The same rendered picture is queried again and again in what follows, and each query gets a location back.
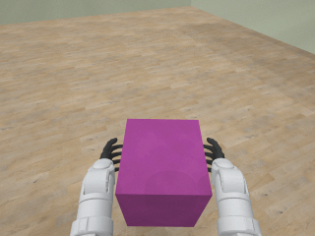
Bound robot right forearm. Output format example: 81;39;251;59
211;158;263;236

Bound robot left forearm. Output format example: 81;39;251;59
70;158;115;236

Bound robot left hand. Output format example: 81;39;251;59
99;138;123;172

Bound robot right hand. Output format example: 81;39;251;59
203;138;224;172

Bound carton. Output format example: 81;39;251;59
115;118;213;227

